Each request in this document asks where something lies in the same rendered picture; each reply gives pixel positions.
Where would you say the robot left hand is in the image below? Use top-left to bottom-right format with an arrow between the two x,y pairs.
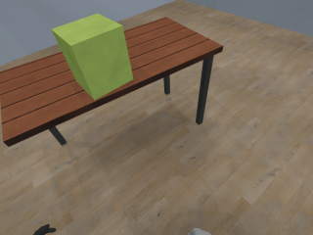
33,224 -> 57,235

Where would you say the carton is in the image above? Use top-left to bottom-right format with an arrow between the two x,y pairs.
51,14 -> 134,100

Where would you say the table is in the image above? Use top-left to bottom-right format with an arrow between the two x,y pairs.
0,17 -> 223,147

